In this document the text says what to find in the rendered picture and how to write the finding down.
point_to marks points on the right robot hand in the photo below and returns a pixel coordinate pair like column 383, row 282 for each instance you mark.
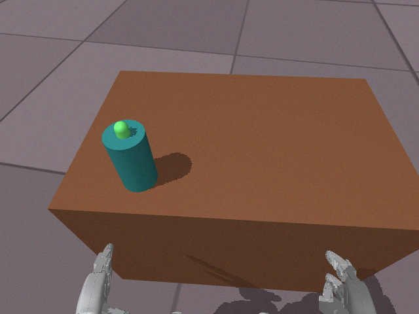
column 353, row 296

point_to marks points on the left robot hand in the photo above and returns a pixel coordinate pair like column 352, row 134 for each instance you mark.
column 94, row 293

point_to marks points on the bottle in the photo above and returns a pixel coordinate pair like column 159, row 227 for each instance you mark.
column 127, row 145

